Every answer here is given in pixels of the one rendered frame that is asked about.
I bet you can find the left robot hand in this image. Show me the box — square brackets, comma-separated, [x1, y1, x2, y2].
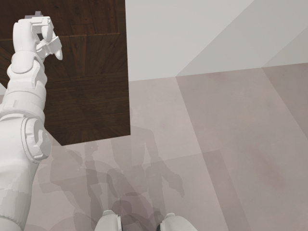
[13, 16, 63, 63]

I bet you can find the cabinet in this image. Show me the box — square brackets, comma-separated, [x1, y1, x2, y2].
[0, 0, 130, 146]

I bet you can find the handle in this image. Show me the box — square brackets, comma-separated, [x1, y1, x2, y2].
[25, 11, 44, 40]

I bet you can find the robot left thigh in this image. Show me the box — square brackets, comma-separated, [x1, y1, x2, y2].
[94, 214, 122, 231]

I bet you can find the robot thigh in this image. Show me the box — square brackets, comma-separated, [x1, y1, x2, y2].
[94, 214, 122, 231]
[160, 216, 198, 231]

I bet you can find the drawer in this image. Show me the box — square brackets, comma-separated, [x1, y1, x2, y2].
[0, 0, 118, 39]

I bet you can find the robot left upper arm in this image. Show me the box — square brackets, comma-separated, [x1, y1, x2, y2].
[0, 117, 51, 231]

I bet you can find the robot right thigh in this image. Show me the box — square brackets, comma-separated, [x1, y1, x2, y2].
[160, 216, 198, 231]

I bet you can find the robot left forearm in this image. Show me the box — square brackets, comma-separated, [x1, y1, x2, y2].
[0, 51, 47, 125]

